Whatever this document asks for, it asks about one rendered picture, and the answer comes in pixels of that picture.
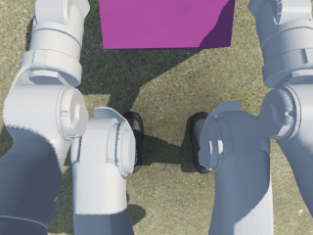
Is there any robot right upper arm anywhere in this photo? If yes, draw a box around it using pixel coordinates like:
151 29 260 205
257 83 313 217

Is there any left robot thigh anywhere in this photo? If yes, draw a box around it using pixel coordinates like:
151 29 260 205
71 117 136 235

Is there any right robot forearm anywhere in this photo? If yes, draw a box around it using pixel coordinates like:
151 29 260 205
247 0 313 89

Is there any right robot shin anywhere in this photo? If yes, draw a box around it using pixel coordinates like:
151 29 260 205
198 100 271 170

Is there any robot left upper arm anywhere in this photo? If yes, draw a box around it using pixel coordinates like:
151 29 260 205
0 84 89 235

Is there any carton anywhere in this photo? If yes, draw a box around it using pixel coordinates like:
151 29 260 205
99 0 236 51

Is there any left robot forearm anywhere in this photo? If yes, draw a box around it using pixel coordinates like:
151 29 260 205
3 0 90 132

